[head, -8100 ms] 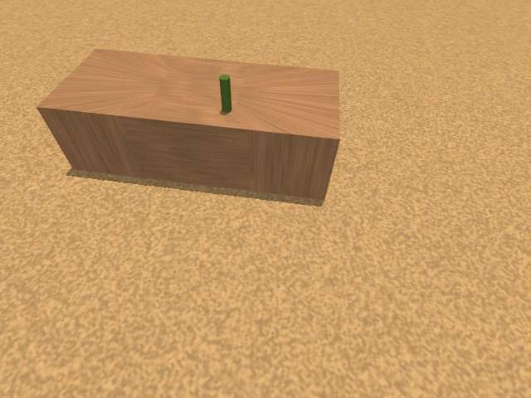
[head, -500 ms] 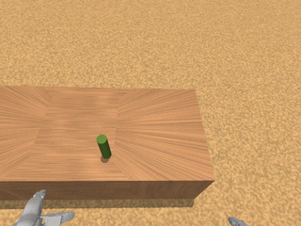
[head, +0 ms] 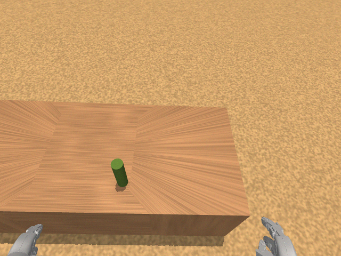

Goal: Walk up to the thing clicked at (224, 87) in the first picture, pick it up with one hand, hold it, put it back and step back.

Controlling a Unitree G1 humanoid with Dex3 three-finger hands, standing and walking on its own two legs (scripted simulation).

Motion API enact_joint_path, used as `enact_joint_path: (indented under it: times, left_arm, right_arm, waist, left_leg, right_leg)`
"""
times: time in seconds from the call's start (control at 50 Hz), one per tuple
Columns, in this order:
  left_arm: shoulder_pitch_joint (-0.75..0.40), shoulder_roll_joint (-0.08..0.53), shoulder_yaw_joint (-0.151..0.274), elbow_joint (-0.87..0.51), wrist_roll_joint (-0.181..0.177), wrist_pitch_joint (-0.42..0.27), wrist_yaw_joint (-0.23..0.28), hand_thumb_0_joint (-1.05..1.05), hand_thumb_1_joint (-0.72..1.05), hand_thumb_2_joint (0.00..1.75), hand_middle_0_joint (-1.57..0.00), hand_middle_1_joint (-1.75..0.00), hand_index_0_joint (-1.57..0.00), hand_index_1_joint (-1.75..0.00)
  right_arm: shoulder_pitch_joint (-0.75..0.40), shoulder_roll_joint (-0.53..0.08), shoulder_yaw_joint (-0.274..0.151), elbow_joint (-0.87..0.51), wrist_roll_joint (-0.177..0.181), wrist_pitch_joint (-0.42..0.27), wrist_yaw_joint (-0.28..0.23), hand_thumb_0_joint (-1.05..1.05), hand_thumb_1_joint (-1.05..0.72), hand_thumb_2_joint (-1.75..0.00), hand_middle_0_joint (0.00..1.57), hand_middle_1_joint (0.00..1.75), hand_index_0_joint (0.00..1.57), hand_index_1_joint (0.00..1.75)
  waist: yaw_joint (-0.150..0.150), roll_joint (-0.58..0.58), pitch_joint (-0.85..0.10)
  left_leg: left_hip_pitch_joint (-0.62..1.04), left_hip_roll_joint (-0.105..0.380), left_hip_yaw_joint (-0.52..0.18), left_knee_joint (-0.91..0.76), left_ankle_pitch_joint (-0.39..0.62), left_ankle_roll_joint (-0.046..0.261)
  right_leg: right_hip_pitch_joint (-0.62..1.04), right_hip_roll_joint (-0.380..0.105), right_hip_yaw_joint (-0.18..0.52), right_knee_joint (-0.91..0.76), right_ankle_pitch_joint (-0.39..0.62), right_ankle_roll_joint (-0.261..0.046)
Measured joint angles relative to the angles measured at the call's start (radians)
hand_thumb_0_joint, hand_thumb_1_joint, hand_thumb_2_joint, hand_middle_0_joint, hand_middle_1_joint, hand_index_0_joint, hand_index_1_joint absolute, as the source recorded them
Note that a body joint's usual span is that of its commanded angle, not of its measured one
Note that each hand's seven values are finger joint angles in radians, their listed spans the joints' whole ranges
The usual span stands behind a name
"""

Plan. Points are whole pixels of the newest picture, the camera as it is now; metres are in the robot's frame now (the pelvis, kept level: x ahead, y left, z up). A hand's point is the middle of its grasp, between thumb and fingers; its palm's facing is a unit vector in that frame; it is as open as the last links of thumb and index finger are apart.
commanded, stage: go down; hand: left
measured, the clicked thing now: (120, 173) +0.44 +0.18 -0.28
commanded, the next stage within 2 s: none
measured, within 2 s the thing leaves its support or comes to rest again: neither
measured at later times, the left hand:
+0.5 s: hand out of the picture +0.12 +0.28 -0.10, palm faces +0.05 -0.94 -0.32, open 17.4 cm
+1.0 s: hand (32, 234) +0.19 +0.31 -0.07, palm faces +0.14 -0.94 -0.30, open 17.4 cm
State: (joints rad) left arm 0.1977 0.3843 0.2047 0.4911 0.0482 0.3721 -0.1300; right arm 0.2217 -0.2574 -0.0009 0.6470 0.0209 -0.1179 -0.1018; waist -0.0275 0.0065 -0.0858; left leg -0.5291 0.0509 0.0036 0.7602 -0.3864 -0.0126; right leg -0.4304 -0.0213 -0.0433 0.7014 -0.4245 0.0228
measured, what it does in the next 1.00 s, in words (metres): stands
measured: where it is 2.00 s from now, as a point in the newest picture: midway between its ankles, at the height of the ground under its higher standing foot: outside the picture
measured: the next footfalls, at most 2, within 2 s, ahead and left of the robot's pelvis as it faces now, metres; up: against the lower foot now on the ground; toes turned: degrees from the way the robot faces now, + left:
none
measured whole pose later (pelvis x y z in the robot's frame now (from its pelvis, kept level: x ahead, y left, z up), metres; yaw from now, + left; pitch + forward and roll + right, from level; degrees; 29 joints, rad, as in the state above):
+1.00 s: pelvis -0.03 +0.00 -0.03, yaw +1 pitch +11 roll -3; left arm 0.14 0.51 0.33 0.26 -0.06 0.44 -0.20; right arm 0.26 -0.25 0.05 0.64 0.03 -0.27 -0.22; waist -0.04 0.02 -0.12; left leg -0.75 0.06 -0.04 1.00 -0.45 -0.02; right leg -0.63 -0.01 -0.07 0.94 -0.50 0.02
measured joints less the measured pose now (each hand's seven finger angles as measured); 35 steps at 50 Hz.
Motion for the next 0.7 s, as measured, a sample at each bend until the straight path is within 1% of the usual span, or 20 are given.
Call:
enact_joint_path:
  times: [0.1, 0.18, 0.32, 0.44, 0.56, 0.7]
  left_arm:
    - [0.027, 0.004, -0.002, -0.046, -0.010, 0.041, -0.026, 0.00, -0.48, 0.04, -0.08, -0.04, -0.07, -0.04]
    - [0.048, 0.000, 0.001, -0.089, -0.014, 0.058, -0.036, 0.00, -0.50, 0.04, -0.08, -0.03, -0.07, -0.03]
    - [0.089, 0.000, 0.017, -0.179, -0.022, 0.075, -0.032, -0.01, -0.52, 0.03, -0.09, -0.03, -0.07, -0.03]
    - [0.132, 0.010, 0.027, -0.256, -0.036, 0.098, -0.028, -0.01, -0.52, 0.03, -0.09, -0.03, -0.08, -0.04]
    - [0.152, 0.019, 0.031, -0.289, -0.048, 0.126, -0.030, -0.01, -0.53, 0.03, -0.09, -0.03, -0.08, -0.04]
    - [0.167, 0.026, 0.043, -0.323, -0.062, 0.140, -0.043, -0.01, -0.55, 0.03, -0.09, -0.04, -0.08, -0.04]
  right_arm:
    - [0.007, 0.000, 0.000, -0.022, -0.001, -0.008, -0.007, 0.01, -0.87, -0.89, 0.20, 0.31, 0.21, 0.30]
    - [0.016, 0.004, 0.002, -0.037, -0.001, -0.016, -0.012, 0.01, -0.87, -0.89, 0.20, 0.31, 0.21, 0.30]
    - [0.032, 0.013, 0.005, -0.051, -0.001, -0.032, -0.029, 0.01, -0.88, -0.89, 0.20, 0.31, 0.21, 0.30]
    - [0.043, 0.016, 0.009, -0.062, 0.003, -0.046, -0.048, 0.01, -0.88, -0.89, 0.20, 0.31, 0.21, 0.30]
    - [0.048, 0.014, 0.015, -0.069, 0.005, -0.064, -0.065, 0.01, -0.88, -0.89, 0.20, 0.31, 0.21, 0.30]
    - [0.054, 0.014, 0.020, -0.074, 0.007, -0.091, -0.082, 0.01, -0.87, -0.89, 0.20, 0.31, 0.21, 0.30]
  waist:
    - [-0.002, 0.014, -0.015]
    - [0.000, 0.018, -0.021]
    - [0.002, 0.015, -0.031]
    - [-0.001, 0.021, -0.045]
    - [-0.003, 0.030, -0.057]
    - [-0.001, 0.030, -0.061]
  left_leg:
    - [-0.034, 0.001, -0.003, 0.040, -0.017, 0.001]
    - [-0.072, 0.002, -0.006, 0.076, -0.027, 0.001]
    - [-0.134, 0.004, -0.013, 0.143, -0.046, 0.000]
    - [-0.169, 0.006, -0.020, 0.187, -0.058, -0.001]
    - [-0.194, 0.007, -0.027, 0.215, -0.063, -0.003]
    - [-0.217, 0.009, -0.033, 0.234, -0.063, -0.005]
  right_leg:
    - [-0.032, 0.000, -0.001, 0.038, -0.017, 0.001]
    - [-0.070, 0.001, -0.002, 0.076, -0.029, 0.001]
    - [-0.131, 0.002, -0.005, 0.147, -0.052, -0.001]
    - [-0.164, 0.004, -0.009, 0.191, -0.066, -0.003]
    - [-0.186, 0.005, -0.014, 0.218, -0.073, -0.005]
    - [-0.208, 0.007, -0.019, 0.238, -0.075, -0.007]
